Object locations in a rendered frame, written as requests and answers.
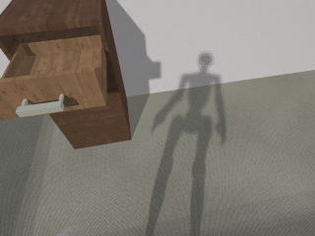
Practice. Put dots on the left robot hand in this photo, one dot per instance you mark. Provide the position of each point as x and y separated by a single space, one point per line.
70 230

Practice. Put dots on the cabinet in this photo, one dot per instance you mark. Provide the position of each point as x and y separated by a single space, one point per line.
28 21

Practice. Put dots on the drawer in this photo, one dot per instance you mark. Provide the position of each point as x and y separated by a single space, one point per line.
41 71

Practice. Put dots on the handle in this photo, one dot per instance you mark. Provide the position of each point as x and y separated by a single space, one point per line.
42 108

